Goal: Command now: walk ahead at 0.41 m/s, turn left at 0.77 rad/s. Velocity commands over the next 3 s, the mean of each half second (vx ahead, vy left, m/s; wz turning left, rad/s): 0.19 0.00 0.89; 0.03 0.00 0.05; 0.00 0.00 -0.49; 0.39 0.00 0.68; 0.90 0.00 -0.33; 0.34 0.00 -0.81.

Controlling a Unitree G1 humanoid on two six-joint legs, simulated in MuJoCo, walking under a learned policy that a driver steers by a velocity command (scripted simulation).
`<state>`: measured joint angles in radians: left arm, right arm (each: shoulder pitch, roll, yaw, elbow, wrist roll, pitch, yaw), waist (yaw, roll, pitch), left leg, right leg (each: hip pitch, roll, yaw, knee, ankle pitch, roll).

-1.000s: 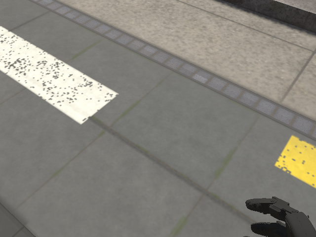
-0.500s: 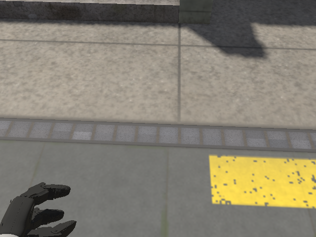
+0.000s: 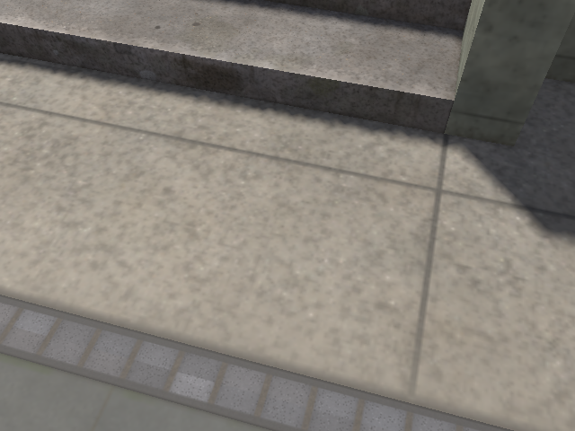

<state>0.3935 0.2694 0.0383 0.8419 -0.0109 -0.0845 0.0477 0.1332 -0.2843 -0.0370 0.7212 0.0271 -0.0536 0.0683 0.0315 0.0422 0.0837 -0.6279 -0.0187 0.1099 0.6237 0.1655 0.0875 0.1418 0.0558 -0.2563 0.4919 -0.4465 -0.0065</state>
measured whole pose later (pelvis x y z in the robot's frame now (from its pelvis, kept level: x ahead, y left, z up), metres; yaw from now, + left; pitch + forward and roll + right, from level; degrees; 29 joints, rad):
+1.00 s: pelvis +0.27 -0.02 +0.02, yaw +28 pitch +2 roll -1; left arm 0.25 0.31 0.10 0.68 -0.03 0.04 0.03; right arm 0.18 -0.25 -0.05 0.68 -0.04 0.02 -0.03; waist 0.03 -0.04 0.04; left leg -0.22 -0.03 -0.04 0.47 -0.28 0.03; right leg -0.55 0.10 0.13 0.92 -0.42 0.04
